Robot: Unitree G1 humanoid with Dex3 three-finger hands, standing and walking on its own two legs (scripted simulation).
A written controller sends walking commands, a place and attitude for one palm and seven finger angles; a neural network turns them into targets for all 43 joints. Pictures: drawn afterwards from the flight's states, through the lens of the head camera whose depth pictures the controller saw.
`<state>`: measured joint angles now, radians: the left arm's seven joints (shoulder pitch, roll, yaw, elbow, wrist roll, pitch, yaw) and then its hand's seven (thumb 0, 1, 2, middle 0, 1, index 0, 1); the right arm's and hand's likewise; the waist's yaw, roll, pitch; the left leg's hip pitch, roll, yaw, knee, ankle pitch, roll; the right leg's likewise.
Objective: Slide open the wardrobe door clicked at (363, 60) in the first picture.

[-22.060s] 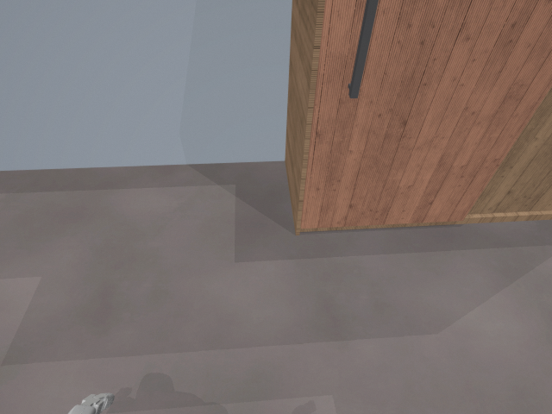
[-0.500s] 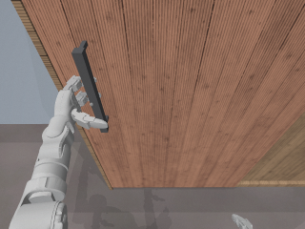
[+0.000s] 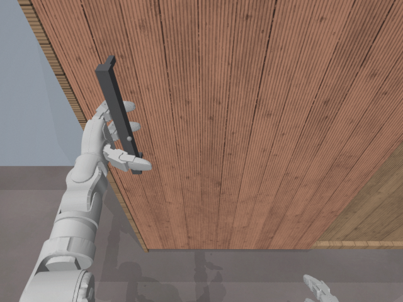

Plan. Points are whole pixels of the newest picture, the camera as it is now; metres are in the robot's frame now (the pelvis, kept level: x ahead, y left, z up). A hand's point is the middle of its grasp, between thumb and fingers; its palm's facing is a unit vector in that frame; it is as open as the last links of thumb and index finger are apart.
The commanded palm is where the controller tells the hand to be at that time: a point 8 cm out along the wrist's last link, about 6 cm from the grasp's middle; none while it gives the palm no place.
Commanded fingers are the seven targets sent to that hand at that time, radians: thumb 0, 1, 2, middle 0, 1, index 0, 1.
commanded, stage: slide the fingers in behind the handle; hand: left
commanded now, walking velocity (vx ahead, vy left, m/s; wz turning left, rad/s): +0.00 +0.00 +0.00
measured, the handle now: (126, 123) +0.46 +0.19 +0.12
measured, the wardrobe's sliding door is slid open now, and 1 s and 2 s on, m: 0.00 0.00 0.00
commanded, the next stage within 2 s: grip the handle and tug to test in 0.36 s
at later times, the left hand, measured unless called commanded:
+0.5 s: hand (131, 136) +0.40 +0.16 +0.13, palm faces +0.03 -1.00 -0.01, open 14.0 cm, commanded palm +0.37 +0.21 +0.13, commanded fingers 0.00 -0.36 0.36 -0.31 -1.22 -0.31 -1.22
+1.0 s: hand (131, 136) +0.41 +0.16 +0.13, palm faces +0.04 -1.00 -0.01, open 7.8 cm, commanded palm +0.37 +0.21 +0.13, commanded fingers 0.00 0.81 0.86 -0.44 -1.39 -0.44 -1.39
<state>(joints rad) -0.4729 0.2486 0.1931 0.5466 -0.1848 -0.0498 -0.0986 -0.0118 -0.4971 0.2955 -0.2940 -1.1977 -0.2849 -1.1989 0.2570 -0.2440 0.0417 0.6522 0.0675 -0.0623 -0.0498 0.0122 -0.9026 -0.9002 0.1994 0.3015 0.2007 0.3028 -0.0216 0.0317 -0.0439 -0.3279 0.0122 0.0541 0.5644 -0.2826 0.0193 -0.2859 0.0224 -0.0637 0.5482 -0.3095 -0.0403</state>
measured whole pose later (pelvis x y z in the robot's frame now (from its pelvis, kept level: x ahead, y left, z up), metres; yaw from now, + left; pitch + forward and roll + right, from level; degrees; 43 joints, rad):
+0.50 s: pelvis +0.00 +0.00 +0.00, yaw +0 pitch +3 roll +0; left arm -0.50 0.26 0.19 0.61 -0.19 -0.09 -0.11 -0.01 -0.50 0.30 -0.30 -1.20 -0.29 -1.20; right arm 0.28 -0.25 0.04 0.67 0.07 -0.07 -0.05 0.01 -0.90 -0.90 0.20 0.30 0.20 0.30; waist -0.03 0.03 -0.04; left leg -0.34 0.01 0.05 0.56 -0.29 0.02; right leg -0.29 0.02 -0.06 0.55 -0.31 -0.04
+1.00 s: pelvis +0.01 +0.01 +0.00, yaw +0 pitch +3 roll +0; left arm -0.49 0.24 0.17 0.56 -0.18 -0.06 -0.09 0.00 0.37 0.67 -0.39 -1.32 -0.38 -1.32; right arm 0.27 -0.24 0.04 0.66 0.07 -0.06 -0.04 0.01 -0.90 -0.90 0.20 0.30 0.20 0.30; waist -0.02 0.03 -0.04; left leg -0.33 0.00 0.05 0.56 -0.29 0.03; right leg -0.28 0.02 -0.06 0.54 -0.32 -0.03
